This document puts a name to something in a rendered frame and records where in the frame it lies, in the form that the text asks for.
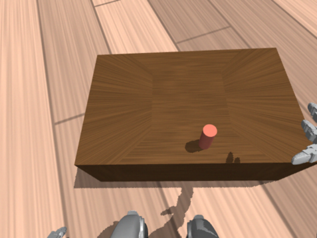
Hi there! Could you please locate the right robot hand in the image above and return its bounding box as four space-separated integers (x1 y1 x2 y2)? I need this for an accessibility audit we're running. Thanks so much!
291 103 317 165

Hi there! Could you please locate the can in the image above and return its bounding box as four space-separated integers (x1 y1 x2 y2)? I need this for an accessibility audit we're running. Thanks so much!
199 124 217 149

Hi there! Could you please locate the left robot hand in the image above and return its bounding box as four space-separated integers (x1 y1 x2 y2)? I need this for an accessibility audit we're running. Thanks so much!
47 227 67 238

